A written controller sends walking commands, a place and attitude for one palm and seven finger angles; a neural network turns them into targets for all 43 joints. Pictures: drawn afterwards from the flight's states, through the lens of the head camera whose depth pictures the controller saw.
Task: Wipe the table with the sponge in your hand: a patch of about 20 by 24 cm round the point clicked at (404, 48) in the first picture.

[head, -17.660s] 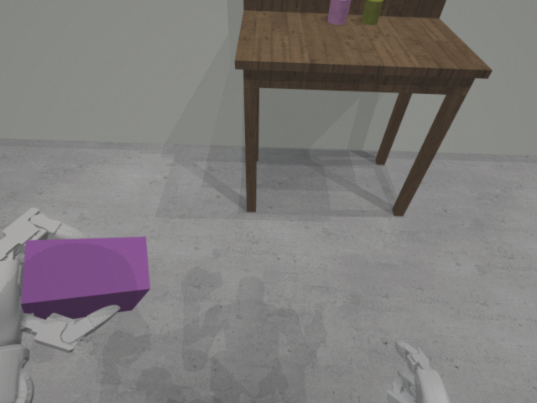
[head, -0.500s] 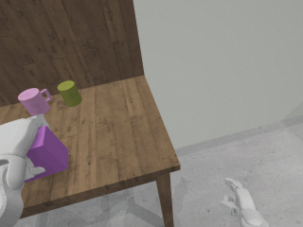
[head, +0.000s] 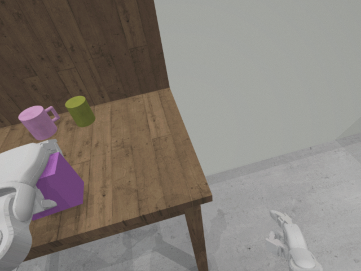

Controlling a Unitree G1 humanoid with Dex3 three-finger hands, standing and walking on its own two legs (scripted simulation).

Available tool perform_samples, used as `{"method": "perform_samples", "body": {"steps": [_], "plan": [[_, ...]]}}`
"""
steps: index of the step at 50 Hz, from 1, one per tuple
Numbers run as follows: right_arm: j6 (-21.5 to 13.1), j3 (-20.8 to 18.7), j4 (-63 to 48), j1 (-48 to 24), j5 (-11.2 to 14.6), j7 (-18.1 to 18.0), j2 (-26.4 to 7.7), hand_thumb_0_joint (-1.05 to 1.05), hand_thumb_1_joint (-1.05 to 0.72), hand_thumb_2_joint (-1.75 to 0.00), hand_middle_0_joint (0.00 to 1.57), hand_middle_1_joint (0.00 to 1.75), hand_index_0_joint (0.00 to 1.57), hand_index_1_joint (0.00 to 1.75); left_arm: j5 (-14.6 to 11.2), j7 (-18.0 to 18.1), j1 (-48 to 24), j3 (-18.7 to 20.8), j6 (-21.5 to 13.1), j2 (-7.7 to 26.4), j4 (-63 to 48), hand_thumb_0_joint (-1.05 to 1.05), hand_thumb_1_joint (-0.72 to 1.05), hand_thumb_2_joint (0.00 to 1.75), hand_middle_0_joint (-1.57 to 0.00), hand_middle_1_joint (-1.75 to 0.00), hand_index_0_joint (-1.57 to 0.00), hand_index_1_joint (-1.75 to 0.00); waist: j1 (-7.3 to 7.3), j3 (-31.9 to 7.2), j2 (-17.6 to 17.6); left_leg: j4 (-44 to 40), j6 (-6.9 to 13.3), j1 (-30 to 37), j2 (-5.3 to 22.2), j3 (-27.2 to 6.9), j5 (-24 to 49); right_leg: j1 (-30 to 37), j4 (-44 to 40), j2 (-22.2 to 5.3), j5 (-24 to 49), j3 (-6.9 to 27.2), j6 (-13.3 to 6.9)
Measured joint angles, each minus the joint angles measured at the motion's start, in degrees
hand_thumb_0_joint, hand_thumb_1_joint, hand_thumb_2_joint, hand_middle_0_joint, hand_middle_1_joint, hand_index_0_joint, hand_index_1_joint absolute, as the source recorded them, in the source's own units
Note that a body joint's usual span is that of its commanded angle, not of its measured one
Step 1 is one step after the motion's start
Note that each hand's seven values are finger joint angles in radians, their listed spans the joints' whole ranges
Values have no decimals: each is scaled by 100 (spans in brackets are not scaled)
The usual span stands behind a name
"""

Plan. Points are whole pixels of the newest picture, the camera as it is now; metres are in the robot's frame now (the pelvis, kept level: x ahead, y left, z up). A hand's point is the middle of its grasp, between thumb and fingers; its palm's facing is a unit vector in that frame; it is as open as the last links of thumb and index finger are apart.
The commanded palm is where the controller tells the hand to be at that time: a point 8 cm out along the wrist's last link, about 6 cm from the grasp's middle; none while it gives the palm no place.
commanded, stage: move the sponge above the wiping area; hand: left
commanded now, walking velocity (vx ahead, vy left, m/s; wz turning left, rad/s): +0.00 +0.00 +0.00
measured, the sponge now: (50, 191) +0.23 +0.31 +0.10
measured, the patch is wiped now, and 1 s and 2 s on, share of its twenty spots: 0.00 0.00 0.00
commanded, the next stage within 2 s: lower the sponge onto the table in 1.16 s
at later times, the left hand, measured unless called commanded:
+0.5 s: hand (44, 189) +0.21 +0.30 +0.13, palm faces -0.01 -0.09 -1.00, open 10.2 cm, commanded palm +0.18 +0.30 +0.21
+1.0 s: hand (53, 199) +0.20 +0.28 +0.12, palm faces -0.07 -0.11 -0.99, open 10.2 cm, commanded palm +0.18 +0.30 +0.21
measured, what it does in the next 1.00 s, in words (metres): stands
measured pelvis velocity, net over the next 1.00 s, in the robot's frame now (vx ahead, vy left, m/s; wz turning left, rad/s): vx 0.00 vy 0.01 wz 0.01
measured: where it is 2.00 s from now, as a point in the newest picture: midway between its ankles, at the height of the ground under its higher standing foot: outside the picture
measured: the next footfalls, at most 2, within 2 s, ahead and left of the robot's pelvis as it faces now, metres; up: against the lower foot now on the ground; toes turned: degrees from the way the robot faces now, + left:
none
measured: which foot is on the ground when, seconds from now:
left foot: down 0.00-1.00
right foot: down 0.00-1.00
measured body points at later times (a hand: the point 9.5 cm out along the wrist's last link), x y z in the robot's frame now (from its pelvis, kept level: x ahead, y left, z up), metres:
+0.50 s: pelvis +0.00 +0.01 +0.00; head +0.00 -0.05 +0.45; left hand +0.21 +0.30 +0.19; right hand +0.25 -0.20 -0.09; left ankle +0.00 +0.11 -0.74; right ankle +0.00 -0.09 -0.74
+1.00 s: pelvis +0.00 +0.01 +0.00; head -0.01 -0.04 +0.45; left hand +0.20 +0.29 +0.17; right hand +0.24 -0.19 -0.09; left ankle +0.00 +0.11 -0.74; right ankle +0.00 -0.09 -0.74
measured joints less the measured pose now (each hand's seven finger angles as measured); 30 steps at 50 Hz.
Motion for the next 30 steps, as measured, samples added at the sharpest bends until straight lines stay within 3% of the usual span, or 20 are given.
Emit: {"method": "perform_samples", "body": {"steps": [3, 5, 8, 11, 14, 17, 20, 23, 27, 30], "plan": [[0, -23, -88, 34, -24, -23, -82, 1, -91, -90, 20, 30, 20, 30, 1, -291, 338, -193, -120, -19, -237, 0, -50, 103, -72, -132, -72, -132, 4, 23, -7, 50, 19, -39, -22, -5, -31, -45, 73, -21, -49, -6, 16], [-44, -58, -123, 99, -64, -61, -103, 1, -91, -90, 20, 30, 20, 30, 21, -334, 525, -311, -385, -22, -450, 0, -50, 103, -72, -132, -73, -132, 58, 62, -52, 86, 23, -25, -22, -15, -60, -21, 97, -21, -77, -15, 13], [-112, -113, -124, 224, -115, -108, -74, 1, -91, -90, 20, 30, 20, 30, 77, -151, 732, -387, -884, 13, -772, 0, -51, 103, -72, -132, -73, -131, 170, 103, -133, 119, 14, 44, -3, -42, -104, 85, 61, 0, -92, -40, -4], [-117, -154, -72, 292, -119, -112, -4, 1, -91, -90, 20, 29, 20, 30, 192, 197, 641, -371, -1125, 94, -837, 0, -51, 103, -72, -131, -73, -131, 280, 107, -176, 150, -8, 98, 32, -57, -144, 180, 1, 36, -81, -52, -27], [-55, -142, 21, 235, -63, -70, 59, 1, -91, -90, 20, 29, 20, 30, 203, 486, 323, -222, -973, 118, -575, 0, -51, 103, -73, -131, -73, -131, 310, 101, -164, 135, -23, 131, 50, -52, -143, 221, -41, 55, -58, -44, -39], [23, -86, 84, 130, -20, -29, 103, 1, -91, -90, 20, 29, 20, 30, 111, 538, 14, -9, -575, 112, -201, 0, -51, 103, -73, -131, -73, -131, 244, 57, -139, 72, -20, 119, 33, -49, -96, 187, -56, 37, -38, -40, -28], [51, -21, 60, 35, 6, -4, 89, 1, -91, -90, 20, 30, 20, 30, 37, 328, -41, 125, -122, 84, -61, 0, -51, 103, -72, -132, -73, -131, 145, 20, -90, 25, -4, 79, 8, -35, -56, 119, -43, 11, -28, -26, -8], [20, -9, -35, 11, 4, 7, 25, 1, -91, -90, 20, 30, 20, 30, -18, 0, 204, 46, 80, -18, -268, 0, -50, 103, -72, -132, -73, -132, 68, -6, -33, 24, 27, 24, -28, -38, -41, 59, -20, -25, -34, -30, 26], [-38, -31, -142, 53, -64, -38, -40, 1, -91, -90, 20, 30, 20, 30, -1, -309, 620, -312, -229, -107, -658, -1, -50, 103, -72, -132, -73, -132, 70, 24, -49, 69, 61, -6, -60, -44, -62, 33, 33, -57, -64, -36, 57], [-78, -43, -134, 124, -121, -98, -24, 1, -91, -90, 20, 30, 20, 30, 115, -227, 708, -503, -690, 17, -829, 0, -50, 103, -72, -132, -73, -131, 177, 92, -142, 101, 57, 45, -46, -42, -87, 94, 35, -41, -73, -33, 41]]}}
